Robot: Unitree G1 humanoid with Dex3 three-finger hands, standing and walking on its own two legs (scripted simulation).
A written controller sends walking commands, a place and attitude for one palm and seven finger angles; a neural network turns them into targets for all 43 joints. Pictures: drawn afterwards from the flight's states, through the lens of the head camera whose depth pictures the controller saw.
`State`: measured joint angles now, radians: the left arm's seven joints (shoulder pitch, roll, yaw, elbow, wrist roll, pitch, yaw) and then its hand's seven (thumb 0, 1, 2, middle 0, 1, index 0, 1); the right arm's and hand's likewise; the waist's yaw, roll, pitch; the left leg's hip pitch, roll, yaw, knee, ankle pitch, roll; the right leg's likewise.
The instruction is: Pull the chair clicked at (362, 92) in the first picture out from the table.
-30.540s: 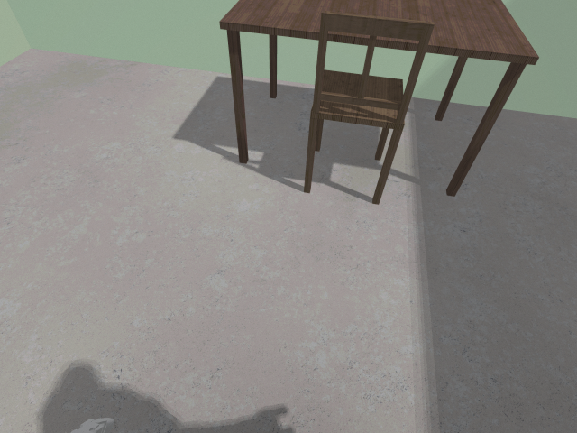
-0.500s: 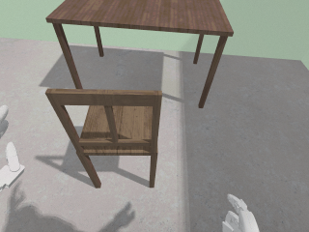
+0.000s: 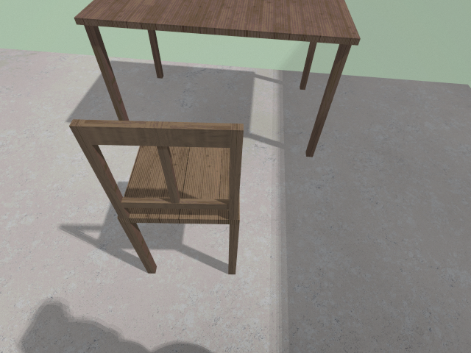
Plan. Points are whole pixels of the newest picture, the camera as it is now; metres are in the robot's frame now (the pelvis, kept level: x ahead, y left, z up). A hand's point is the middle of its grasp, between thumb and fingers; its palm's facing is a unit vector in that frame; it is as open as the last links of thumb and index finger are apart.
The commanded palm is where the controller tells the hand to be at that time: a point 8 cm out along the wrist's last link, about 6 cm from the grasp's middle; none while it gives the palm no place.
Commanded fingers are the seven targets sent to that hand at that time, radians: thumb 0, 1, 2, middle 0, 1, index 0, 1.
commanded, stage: let the arm hang, fingers relaxed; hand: left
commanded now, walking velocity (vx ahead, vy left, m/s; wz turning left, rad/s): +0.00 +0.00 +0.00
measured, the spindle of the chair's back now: (169, 175) +0.54 +0.20 -0.10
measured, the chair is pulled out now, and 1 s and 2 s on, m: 0.64 0.64 0.64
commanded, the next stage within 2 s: look to check the result in 0.64 s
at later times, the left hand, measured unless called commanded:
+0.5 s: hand out of the picture -0.01 +0.14 -0.18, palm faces +0.03 -0.99 -0.16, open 7.3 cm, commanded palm none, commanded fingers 0.00 0.90 0.90 -0.20 -0.30 -0.20 -0.30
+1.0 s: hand out of the picture +0.00 +0.15 -0.17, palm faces +0.04 -0.98 -0.18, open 7.4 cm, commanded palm none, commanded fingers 0.00 0.90 0.90 -0.20 -0.30 -0.20 -0.30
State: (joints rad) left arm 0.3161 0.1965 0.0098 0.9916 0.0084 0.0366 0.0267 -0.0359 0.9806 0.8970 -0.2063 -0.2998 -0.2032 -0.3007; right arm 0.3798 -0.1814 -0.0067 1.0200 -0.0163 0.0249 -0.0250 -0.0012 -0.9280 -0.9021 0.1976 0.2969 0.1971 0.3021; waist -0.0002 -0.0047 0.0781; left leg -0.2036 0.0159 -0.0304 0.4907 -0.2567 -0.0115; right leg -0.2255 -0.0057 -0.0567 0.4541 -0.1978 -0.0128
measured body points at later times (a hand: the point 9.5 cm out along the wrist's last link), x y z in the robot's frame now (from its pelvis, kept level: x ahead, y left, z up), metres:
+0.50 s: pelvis +0.00 -0.01 +0.00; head +0.01 -0.01 +0.45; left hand -0.01 +0.20 -0.16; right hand -0.04 -0.20 -0.16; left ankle +0.01 +0.13 -0.74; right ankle +0.03 -0.11 -0.74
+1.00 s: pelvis +0.00 -0.01 +0.00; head +0.02 -0.02 +0.45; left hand +0.00 +0.20 -0.16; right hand -0.03 -0.21 -0.16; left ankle +0.01 +0.13 -0.74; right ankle +0.03 -0.11 -0.74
